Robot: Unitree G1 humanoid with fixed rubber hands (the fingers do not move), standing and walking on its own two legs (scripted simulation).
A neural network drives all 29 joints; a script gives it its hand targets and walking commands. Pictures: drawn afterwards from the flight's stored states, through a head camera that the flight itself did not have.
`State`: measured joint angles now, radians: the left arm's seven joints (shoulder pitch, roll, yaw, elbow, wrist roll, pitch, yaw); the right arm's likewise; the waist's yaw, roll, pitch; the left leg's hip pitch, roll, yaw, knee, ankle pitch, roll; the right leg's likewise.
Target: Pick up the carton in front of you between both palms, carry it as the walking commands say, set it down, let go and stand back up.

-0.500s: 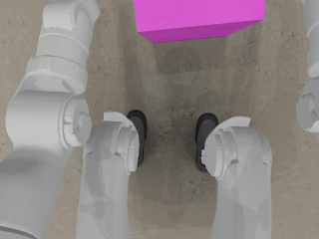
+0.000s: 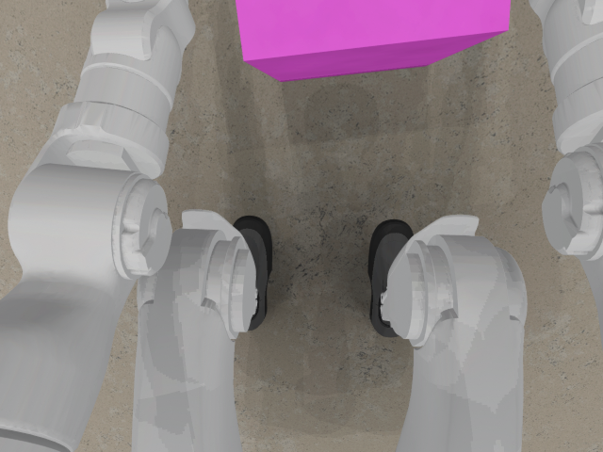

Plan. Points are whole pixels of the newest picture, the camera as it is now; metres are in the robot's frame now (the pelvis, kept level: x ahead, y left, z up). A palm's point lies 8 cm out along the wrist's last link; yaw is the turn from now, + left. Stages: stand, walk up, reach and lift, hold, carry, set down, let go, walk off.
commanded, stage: reach and lift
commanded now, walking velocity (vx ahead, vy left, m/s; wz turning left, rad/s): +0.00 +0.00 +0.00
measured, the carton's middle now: out of the picture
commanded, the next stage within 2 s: none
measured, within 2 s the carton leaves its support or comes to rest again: leaves its support in 0.50 s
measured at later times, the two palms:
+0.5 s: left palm out of the picture +0.57 +0.12 -0.16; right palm out of the picture +0.57 -0.19 -0.17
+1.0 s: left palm out of the picture +0.51 +0.11 +0.04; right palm out of the picture +0.50 -0.19 +0.04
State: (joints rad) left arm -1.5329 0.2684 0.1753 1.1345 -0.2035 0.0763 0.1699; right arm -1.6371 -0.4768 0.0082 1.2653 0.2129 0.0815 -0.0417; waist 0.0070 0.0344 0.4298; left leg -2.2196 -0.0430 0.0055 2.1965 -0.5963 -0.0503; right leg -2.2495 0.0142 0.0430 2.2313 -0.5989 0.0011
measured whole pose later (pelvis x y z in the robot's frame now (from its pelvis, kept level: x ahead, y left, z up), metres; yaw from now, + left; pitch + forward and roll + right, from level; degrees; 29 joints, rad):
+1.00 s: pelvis -0.01 +0.01 +0.10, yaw -4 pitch +42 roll +2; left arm -1.18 -0.04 0.60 0.72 0.26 0.38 0.10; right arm -1.25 -0.11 -0.47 0.86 -0.29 0.39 0.02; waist 0.00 0.02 -0.08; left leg -2.08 -0.07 -0.04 1.82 -0.49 -0.05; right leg -2.10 0.06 0.07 1.83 -0.46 0.03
